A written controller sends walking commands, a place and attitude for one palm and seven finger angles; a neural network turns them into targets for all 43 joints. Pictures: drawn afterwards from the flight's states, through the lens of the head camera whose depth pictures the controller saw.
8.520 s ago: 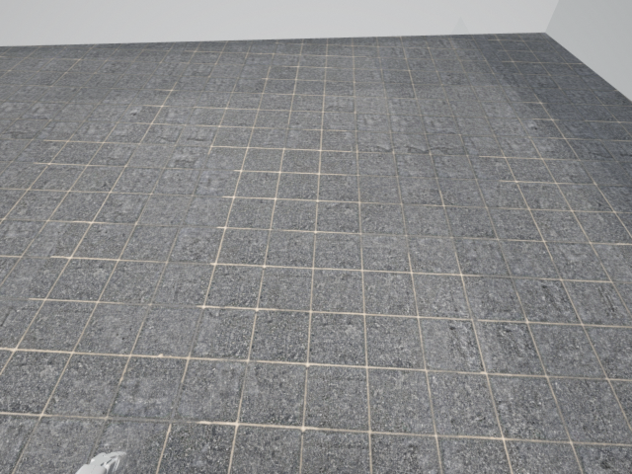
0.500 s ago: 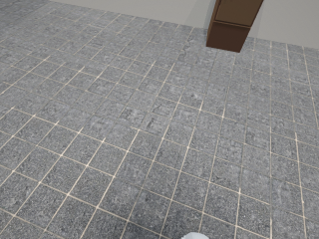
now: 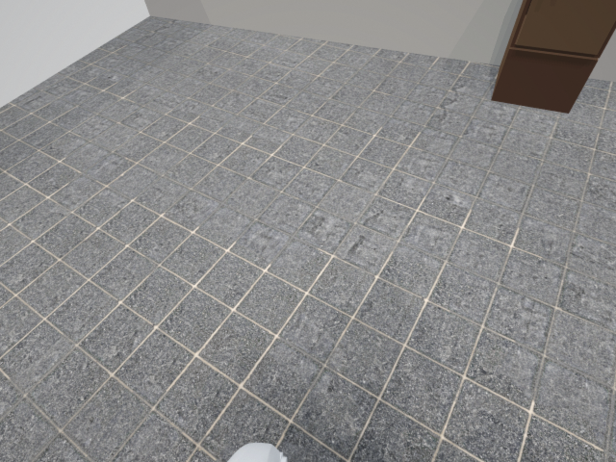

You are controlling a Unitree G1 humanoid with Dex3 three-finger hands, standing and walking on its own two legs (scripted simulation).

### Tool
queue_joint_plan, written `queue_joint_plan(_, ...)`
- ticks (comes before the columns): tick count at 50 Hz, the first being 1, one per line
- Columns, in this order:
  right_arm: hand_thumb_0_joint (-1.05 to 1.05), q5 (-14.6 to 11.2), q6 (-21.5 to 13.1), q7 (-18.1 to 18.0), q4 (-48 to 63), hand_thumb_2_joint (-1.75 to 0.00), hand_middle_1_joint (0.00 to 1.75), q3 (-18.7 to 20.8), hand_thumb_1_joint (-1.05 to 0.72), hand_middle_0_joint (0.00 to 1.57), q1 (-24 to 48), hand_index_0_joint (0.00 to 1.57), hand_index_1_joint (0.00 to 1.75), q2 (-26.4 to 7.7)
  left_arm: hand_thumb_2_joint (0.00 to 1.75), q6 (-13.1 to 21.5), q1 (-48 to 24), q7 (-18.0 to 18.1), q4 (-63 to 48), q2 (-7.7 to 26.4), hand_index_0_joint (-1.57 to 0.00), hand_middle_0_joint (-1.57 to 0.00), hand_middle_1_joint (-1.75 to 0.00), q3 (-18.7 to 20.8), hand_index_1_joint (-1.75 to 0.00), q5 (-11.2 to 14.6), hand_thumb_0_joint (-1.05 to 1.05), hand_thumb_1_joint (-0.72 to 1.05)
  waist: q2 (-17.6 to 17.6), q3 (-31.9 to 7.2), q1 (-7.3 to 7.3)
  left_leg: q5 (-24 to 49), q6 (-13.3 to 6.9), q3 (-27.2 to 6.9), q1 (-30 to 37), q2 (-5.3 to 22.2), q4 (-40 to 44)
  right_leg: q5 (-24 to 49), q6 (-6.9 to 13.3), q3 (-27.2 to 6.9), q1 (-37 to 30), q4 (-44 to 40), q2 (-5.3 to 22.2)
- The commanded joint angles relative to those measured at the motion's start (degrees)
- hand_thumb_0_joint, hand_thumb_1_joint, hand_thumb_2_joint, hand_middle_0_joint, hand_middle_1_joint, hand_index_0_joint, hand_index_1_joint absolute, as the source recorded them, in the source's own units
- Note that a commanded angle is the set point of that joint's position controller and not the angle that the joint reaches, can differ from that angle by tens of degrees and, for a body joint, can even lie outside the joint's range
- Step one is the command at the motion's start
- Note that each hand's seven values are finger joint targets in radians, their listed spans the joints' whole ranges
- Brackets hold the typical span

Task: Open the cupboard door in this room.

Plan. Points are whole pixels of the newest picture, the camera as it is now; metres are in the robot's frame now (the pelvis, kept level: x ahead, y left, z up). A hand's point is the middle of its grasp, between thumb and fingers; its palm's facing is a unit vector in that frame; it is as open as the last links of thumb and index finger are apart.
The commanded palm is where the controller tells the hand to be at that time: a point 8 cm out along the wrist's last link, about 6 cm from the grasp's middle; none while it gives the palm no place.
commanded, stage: stand and wait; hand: left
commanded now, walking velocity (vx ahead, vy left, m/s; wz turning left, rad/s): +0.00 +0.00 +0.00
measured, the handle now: out of the picture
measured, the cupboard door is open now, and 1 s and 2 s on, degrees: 0 0 0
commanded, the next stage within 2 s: turn or walk to find it in 0.20 s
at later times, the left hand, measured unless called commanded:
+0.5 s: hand out of the picture +0.00 +0.24 -0.17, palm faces +0.14 -0.96 -0.23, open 7.3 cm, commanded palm none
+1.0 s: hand out of the picture -0.07 +0.25 -0.19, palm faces +0.35 -0.91 -0.23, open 7.3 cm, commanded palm none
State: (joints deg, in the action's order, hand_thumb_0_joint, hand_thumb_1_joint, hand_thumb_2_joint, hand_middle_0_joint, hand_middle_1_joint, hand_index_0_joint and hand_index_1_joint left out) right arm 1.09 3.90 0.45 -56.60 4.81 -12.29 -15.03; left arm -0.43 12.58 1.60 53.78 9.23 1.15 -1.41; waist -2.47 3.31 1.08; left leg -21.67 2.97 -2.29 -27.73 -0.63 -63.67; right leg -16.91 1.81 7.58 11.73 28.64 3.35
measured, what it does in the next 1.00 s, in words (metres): steps on the spot, turning left: left foot, then right foot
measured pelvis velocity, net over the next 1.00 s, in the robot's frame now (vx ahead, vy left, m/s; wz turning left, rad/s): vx -0.06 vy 0.04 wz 0.35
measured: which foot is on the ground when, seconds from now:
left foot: up 0.00-0.20, down 0.22-0.60, up 0.62-0.96, down 0.98-1.00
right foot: down 0.00-0.24, up 0.26-0.58, down 0.60-0.98, up 1.00-1.00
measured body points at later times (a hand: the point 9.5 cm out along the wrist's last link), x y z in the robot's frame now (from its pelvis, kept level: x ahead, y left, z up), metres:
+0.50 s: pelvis -0.02 +0.04 +0.00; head +0.01 +0.04 +0.45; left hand -0.01 +0.29 -0.16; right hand +0.09 -0.19 -0.15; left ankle -0.03 +0.15 -0.74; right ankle -0.03 -0.10 -0.71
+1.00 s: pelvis -0.06 +0.04 -0.02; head -0.03 +0.07 +0.43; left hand -0.09 +0.29 -0.17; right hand +0.08 -0.19 -0.16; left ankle -0.09 +0.14 -0.74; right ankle -0.01 -0.09 -0.74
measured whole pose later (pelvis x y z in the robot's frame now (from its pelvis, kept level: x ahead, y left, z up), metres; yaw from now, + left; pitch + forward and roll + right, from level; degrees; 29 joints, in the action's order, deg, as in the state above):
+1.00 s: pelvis -0.06 +0.04 -0.02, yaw +20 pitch +0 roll +0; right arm 0.7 2.5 0.8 -56.5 3.2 -11.5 -13.0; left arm -1.8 12.5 1.0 55.1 12.9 2.6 -1.5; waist 1.9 5.0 0.1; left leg -17.9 1.5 4.1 -16.1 1.6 -35.2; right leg -19.8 -2.5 12.6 16.3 38.1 9.6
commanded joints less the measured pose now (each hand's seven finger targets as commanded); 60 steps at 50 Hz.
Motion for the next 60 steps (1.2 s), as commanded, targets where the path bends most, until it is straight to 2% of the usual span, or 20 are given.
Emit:
queue_joint_plan(1,0.0,0.0,-1.0,-0.2,2.9,-0.9,0.3,-0.4,-0.9,0.2,1.8,0.2,0.3,-1.6,0.9,1.8,3.9,0.4,-1.4,11.0,-0.2,-0.2,-0.3,2.7,-0.3,-0.2,0.0,0.9,11.9,-3.1,-2.06,-2.0,0.8,1.1,-0.7,1.9,6.0,30.1,5.7,-9.6,-6.5,-8.7,13.6)
queue_joint_plan(6,0.0,-0.7,-1.9,-0.7,2.1,-0.9,0.3,-1.8,-0.9,0.2,5.0,0.2,0.3,-0.5,0.9,1.4,7.4,0.3,2.5,12.5,-0.2,-0.2,-0.3,2.6,-0.3,-0.4,0.0,0.9,13.7,-4.7,-3.97,-3.8,-0.1,4.5,6.5,1.6,22.2,36.9,6.7,-9.9,-9.0,-6.5,13.4)
queue_joint_plan(9,0.0,-0.8,-3.1,-1.1,-0.7,-0.9,0.3,-2.3,-0.9,0.2,0.2,0.2,0.3,-0.6,0.9,1.1,4.3,0.5,4.1,11.8,-0.2,-0.2,-0.3,2.4,-0.3,0.3,0.0,0.9,12.5,-5.9,-0.98,9.5,-0.8,5.4,18.0,2.1,39.7,29.5,3.1,-7.7,-4.9,-2.7,11.1)
queue_joint_plan(12,0.0,-0.2,-4.1,-1.6,-1.0,-0.9,0.3,-1.4,-0.9,0.2,0.0,0.2,0.3,-7.5,0.9,0.3,6.2,0.2,3.9,6.3,-0.2,-0.2,-0.3,0.9,-0.3,0.8,0.0,0.9,-7.7,-6.1,-1.22,36.3,-9.0,-9.6,26.8,17.9,42.6,-2.8,-3.9,-1.2,7.6,6.4,2.9)
queue_joint_plan(13,0.0,-0.1,-4.2,-2.2,-2.1,-0.9,0.3,-1.4,-0.9,0.2,-0.6,0.2,0.3,-7.0,0.9,-0.3,2.8,0.4,4.1,6.2,-0.2,-0.2,-0.3,0.6,-0.3,0.8,0.0,0.9,-13.5,-4.5,0.43,43.5,-11.5,-11.8,25.8,18.5,45.2,-11.7,-4.8,-1.9,9.6,13.4,1.9)
queue_joint_plan(20,0.0,0.0,-3.7,-2.4,-1.0,-0.9,0.3,-0.7,-0.9,0.2,1.8,0.2,0.3,-6.6,0.9,-1.0,0.3,-0.4,3.8,6.4,-0.2,-0.2,-0.3,1.6,-0.3,0.8,0.0,0.9,-5.2,-2.4,-0.39,40.3,-12.7,-9.2,22.3,14.8,44.1,-11.5,-5.5,-5.0,11.3,20.5,1.6)
queue_joint_plan(25,0.0,0.2,-3.2,-1.9,0.5,-0.9,0.3,0.2,-0.9,0.2,2.1,0.2,0.3,-7.1,0.9,-0.6,1.3,-0.2,2.1,6.3,-0.2,-0.2,-0.3,1.9,-0.3,0.8,0.0,0.9,-6.4,-4.6,-0.88,36.9,-12.1,-12.0,20.0,12.9,42.4,-7.5,-5.3,-4.1,6.6,10.7,-0.3)
queue_joint_plan(28,0.0,-0.2,-3.1,-1.5,1.7,-0.9,0.3,0.4,-0.9,0.2,3.3,0.2,0.3,-6.5,0.9,0.2,5.3,0.1,2.4,7.5,-0.2,-0.2,-0.3,2.3,-0.3,0.7,0.0,0.9,-4.1,-5.9,-3.24,28.1,-8.7,-11.1,14.1,9.5,38.0,4.8,-5.1,-3.6,-3.3,-4.4,0.2)
queue_joint_plan(29,0.0,-0.6,-3.1,-1.1,2.2,-0.9,0.3,0.3,-0.9,0.2,2.6,0.2,0.3,-4.4,0.9,0.7,5.5,0.3,2.2,10.1,-0.2,-0.2,-0.3,2.9,-0.3,0.4,0.0,0.9,1.9,-6.1,-3.16,20.0,-5.9,-8.6,7.1,6.3,33.9,7.9,-3.7,-8.4,-10.0,-8.2,5.2)
queue_joint_plan(30,0.0,-0.7,-3.2,-0.7,3.7,-0.9,0.3,-0.4,-0.9,0.2,2.3,0.2,0.3,-1.3,0.9,0.9,5.8,0.6,1.8,14.5,-0.2,-0.2,-0.3,3.8,-0.3,-0.2,0.0,0.9,14.5,-5.7,-3.4,5.4,-2.6,-0.9,-1.1,-0.5,25.2,12.2,0.9,-18.9,-13.4,-10.5,16.6)
queue_joint_plan(31,0.0,-0.3,-2.2,-0.9,4.8,-0.9,0.3,0.2,-0.9,0.2,4.7,0.2,0.3,-2.7,0.9,0.9,6.0,0.4,0.6,16.3,-0.2,-0.2,-0.3,4.3,-0.3,-0.1,0.0,0.9,19.7,-4.1,-5.09,-10.5,-1.8,-0.1,-1.8,-1.4,13.4,12.4,6.6,-23.9,-6.4,-13.6,23.4)
queue_joint_plan(35,0.0,0.1,-0.7,0.3,2.3,-0.9,0.3,0.7,-0.9,0.2,0.7,0.2,0.3,-2.4,0.9,0.7,-3.5,0.5,-2.9,11.9,-0.2,-0.2,-0.3,3.3,-0.3,-0.1,0.0,0.9,10.0,0.9,-0.1,-2.3,-1.1,-0.2,-1.3,2.1,-3.8,9.2,5.2,-10.6,3.0,-12.5,16.3)
queue_joint_plan(43,0.0,-0.4,-1.4,0.5,4.4,-0.9,0.3,-0.6,-0.9,0.2,4.7,0.2,0.3,-1.2,0.9,0.5,2.2,0.3,-1.7,14.9,-0.2,-0.2,-0.3,4.2,-0.3,-0.6,0.0,0.9,13.5,-2.4,-3.9,-5.4,0.1,5.8,2.9,2.5,15.2,20.7,6.3,-6.2,-4.3,-7.8,17.3)
queue_joint_plan(47,0.0,-0.4,-2.4,0.2,3.5,-0.9,0.3,-0.7,-0.9,0.2,-0.4,0.2,0.3,-2.1,0.9,-0.1,1.3,0.0,-1.2,15.2,-0.2,-0.2,-0.3,4.5,-0.3,0.1,0.0,0.9,11.8,-5.5,-1.29,5.5,-0.7,8.2,14.2,2.1,33.4,21.0,2.0,-1.8,-1.9,0.3,15.9)
queue_joint_plan(48,0.0,-0.3,-3.0,0.3,3.2,-0.9,0.3,-0.2,-0.9,0.2,-2.9,0.2,0.3,-4.4,0.9,-0.6,0.9,-0.1,-1.7,13.7,-0.2,-0.2,-0.3,4.3,-0.3,0.6,0.0,0.9,5.4,-6.9,0.41,12.5,-1.7,4.4,21.0,4.9,40.2,14.7,-0.9,0.6,3.3,7.0,13.8)
queue_joint_plan(49,0.0,0.2,-3.4,0.2,3.6,-0.9,0.3,1.0,-0.9,0.2,-4.2,0.2,0.3,-9.9,0.9,-1.0,1.8,-0.5,-3.3,10.0,-0.2,-0.2,-0.3,3.7,-0.3,0.9,0.0,0.9,-11.4,-7.2,0.7,24.6,-6.7,-13.3,26.3,17.5,43.8,-5.5,-5.1,3.3,15.6,18.2,6.2)
queue_joint_plan(50,0.0,0.2,-3.1,-0.2,3.5,-0.9,0.3,1.7,-0.9,0.2,-6.5,0.2,0.3,-12.8,0.9,-1.3,-1.1,-0.5,-5.3,8.2,-0.2,-0.2,-0.3,2.8,-0.3,0.5,0.0,0.9,-14.6,-6.4,2.38,31.3,-12.8,-18.9,23.4,24.7,46.2,-20.2,-5.7,-0.1,18.7,27.0,3.5)
queue_joint_plan(51,0.0,0.4,-3.3,-1.0,2.4,-0.9,0.3,1.6,-0.9,0.2,-6.9,0.2,0.3,-11.6,0.9,-2.0,-4.3,0.1,-4.8,8.5,-0.2,-0.2,-0.3,3.0,-0.3,0.3,0.0,0.9,-14.2,-6.0,3.08,27.3,-12.5,-18.7,20.3,22.6,47.3,-18.1,-5.3,-5.1,19.0,32.1,3.5)
queue_joint_plan(54,0.0,0.2,-3.7,-1.7,3.9,-0.9,0.3,0.0,-0.9,0.2,0.0,0.2,0.3,-7.3,0.9,-1.5,-2.7,-1.0,-2.2,8.9,-0.2,-0.2,-0.3,3.5,-0.3,0.3,0.0,0.9,-6.6,-3.9,-0.38,27.2,-11.2,-10.5,19.6,16.0,45.9,-7.2,-5.6,-6.5,20.2,36.4,3.5)
queue_joint_plan(60,0.0,0.0,-3.8,-1.7,3.7,-0.9,0.3,0.3,-0.9,0.2,-1.8,0.2,0.3,-7.3,0.9,-1.5,-2.8,-0.7,-2.1,8.1,-0.2,-0.2,-0.3,3.0,-0.3,0.6,0.0,0.9,-3.5,-5.4,0.39,33.1,-12.7,-10.0,23.4,14.9,44.8,-7.1,-6.8,-6.4,18.1,29.5,2.2)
